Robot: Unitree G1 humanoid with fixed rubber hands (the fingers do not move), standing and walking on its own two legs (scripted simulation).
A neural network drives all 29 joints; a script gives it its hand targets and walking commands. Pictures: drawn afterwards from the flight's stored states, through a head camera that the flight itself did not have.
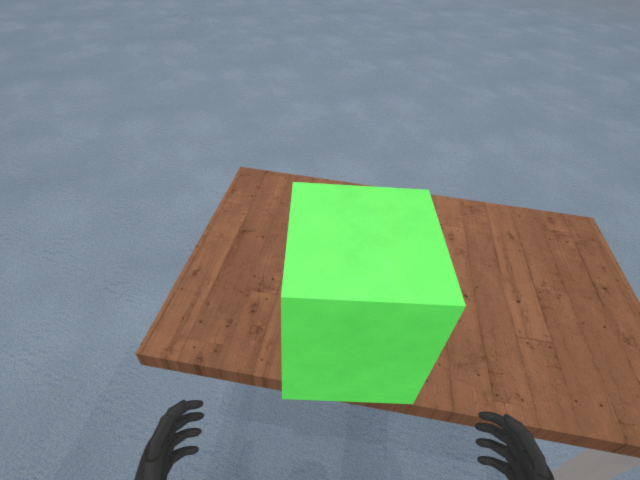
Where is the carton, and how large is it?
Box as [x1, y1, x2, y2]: [281, 182, 465, 403]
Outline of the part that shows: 293,182 281,291 282,398 412,403 465,306 428,190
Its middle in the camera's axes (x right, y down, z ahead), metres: +0.05 +0.08 +0.58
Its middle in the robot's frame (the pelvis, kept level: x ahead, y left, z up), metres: +0.39 -0.03 +0.02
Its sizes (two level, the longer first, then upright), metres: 0.210 0.200 0.250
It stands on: a table, 0.68 m high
